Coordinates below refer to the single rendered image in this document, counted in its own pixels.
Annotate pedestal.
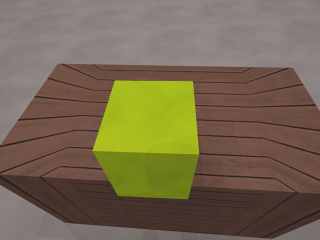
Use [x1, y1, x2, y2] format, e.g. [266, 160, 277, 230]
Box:
[0, 63, 320, 239]

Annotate carton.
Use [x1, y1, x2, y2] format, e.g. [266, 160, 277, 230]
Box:
[92, 80, 199, 200]

